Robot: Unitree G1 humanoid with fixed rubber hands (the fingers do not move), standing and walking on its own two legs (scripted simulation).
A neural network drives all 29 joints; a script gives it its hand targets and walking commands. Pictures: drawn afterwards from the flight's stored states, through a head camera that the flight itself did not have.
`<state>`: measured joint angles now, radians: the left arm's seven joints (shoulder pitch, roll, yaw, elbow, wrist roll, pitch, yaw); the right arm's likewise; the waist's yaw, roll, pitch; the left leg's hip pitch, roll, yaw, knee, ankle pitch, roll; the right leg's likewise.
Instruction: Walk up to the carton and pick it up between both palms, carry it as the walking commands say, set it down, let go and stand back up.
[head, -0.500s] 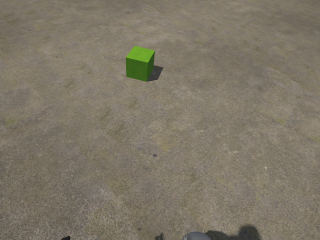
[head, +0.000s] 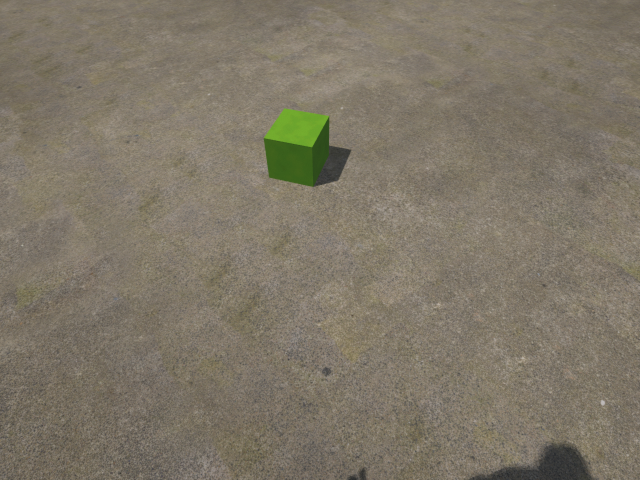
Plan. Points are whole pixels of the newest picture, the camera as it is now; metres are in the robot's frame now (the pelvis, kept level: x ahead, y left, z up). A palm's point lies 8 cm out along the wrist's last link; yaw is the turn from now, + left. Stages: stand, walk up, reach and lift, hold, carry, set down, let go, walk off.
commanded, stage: walk up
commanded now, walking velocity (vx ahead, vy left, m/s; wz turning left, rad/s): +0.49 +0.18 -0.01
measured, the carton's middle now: (298, 147) +1.61 +0.10 -0.66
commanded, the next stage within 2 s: none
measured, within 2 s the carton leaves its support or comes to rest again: neither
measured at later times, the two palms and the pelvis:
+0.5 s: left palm (80, 469) +0.19 +0.34 -0.14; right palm (413, 339) +0.36 -0.15 -0.12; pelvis +0.26 +0.09 +0.00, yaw -3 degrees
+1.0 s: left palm (203, 215) +0.66 +0.26 -0.13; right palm (424, 338) +0.37 -0.16 -0.12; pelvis +0.50 +0.05 +0.00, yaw -1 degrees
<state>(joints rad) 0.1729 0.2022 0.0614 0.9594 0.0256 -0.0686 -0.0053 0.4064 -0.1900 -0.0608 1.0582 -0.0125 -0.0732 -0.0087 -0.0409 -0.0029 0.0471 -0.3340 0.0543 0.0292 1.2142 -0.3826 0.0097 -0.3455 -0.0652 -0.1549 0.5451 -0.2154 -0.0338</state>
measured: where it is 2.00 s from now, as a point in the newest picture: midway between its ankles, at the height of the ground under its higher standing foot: (303, 269)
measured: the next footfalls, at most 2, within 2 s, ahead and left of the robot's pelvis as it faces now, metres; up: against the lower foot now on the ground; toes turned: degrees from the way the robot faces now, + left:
left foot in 0.42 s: +0.36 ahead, +0.19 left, +0.00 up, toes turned +5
right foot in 1.04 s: +0.68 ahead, -0.09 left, +0.00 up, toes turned -9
